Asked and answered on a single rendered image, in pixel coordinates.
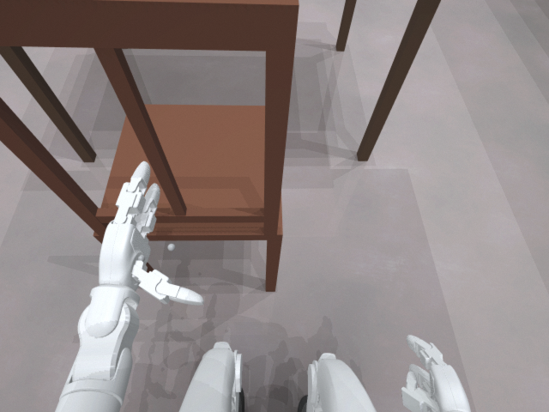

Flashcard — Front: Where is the robot left forearm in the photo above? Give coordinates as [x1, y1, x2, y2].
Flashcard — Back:
[55, 284, 140, 412]

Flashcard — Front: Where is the chair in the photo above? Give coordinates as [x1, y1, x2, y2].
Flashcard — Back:
[0, 0, 299, 292]

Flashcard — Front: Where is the robot right shin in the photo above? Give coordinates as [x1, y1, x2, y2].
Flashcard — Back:
[306, 353, 336, 412]

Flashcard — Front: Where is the left robot hand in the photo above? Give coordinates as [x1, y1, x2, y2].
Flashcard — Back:
[99, 161, 204, 306]

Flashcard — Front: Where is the robot left thigh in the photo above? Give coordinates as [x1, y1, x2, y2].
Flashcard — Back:
[179, 348, 243, 412]

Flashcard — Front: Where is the right robot hand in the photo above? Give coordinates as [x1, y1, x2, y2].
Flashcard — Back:
[401, 335, 471, 412]

